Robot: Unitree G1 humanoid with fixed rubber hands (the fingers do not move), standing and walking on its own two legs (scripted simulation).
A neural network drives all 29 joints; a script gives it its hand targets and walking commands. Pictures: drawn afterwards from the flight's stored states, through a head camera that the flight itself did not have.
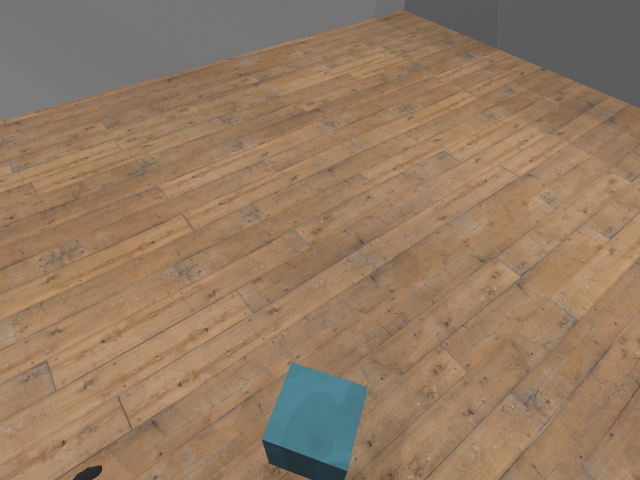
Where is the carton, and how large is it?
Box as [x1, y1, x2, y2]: [262, 362, 366, 479]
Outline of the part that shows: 291,362 262,438 269,463 311,479 343,479 348,467 366,391 366,386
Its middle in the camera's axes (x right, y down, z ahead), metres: -0.01 +0.52 +1.05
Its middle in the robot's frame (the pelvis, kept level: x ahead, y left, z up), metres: +0.38 +0.01 -0.66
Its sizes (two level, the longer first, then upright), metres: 0.210 0.200 0.250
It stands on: the floor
